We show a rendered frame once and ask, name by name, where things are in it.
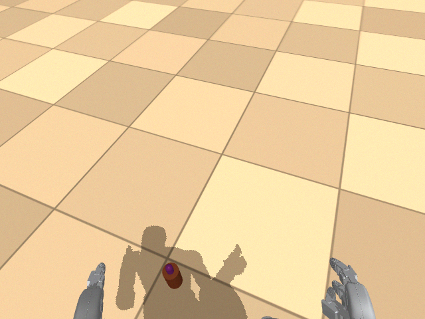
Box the bottle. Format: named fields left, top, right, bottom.
left=162, top=263, right=183, bottom=289

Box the left robot hand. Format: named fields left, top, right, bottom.
left=73, top=263, right=106, bottom=319

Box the right robot hand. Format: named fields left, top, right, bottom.
left=321, top=258, right=376, bottom=319

